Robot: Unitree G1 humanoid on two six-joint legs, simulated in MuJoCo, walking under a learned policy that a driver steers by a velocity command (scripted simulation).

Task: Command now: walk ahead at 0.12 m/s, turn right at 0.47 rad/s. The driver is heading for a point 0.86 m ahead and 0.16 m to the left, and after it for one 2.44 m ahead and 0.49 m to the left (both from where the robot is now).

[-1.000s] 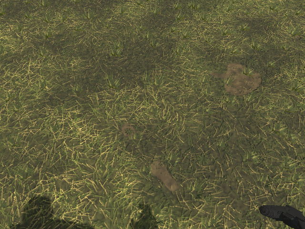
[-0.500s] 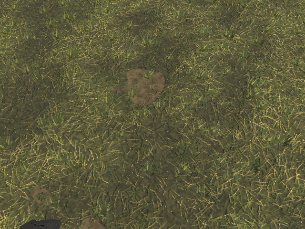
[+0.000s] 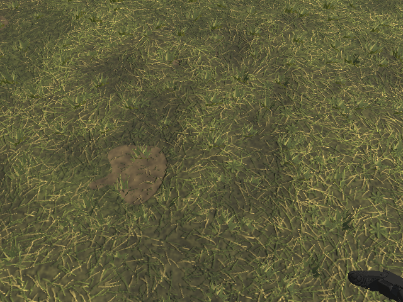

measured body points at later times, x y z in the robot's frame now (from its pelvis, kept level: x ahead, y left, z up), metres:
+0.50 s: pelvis +0.05 -0.03 +0.01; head +0.05 -0.03 +0.46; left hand +0.22 +0.20 -0.09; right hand +0.14 -0.29 -0.11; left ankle +0.11 +0.11 -0.72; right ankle +0.04 -0.14 -0.72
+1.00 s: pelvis +0.08 -0.03 +0.01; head +0.08 -0.03 +0.46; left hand +0.19 +0.22 -0.11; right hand +0.14 -0.30 -0.13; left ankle +0.11 +0.11 -0.72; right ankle +0.04 -0.14 -0.72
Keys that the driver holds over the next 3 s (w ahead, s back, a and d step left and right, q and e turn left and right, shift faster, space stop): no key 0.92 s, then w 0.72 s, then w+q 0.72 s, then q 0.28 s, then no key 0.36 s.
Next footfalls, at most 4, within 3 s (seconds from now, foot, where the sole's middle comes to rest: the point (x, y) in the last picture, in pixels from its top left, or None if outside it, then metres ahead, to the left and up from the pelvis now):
0.28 right None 0.08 -0.14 -0.76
1.66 right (266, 277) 0.53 -0.15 -0.76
2.22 left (193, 196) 0.82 0.10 -0.76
2.68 right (216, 136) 1.12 0.03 -0.76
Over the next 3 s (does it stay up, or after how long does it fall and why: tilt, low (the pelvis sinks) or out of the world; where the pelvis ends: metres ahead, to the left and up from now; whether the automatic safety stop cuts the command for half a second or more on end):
stays up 0.96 0.06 0.01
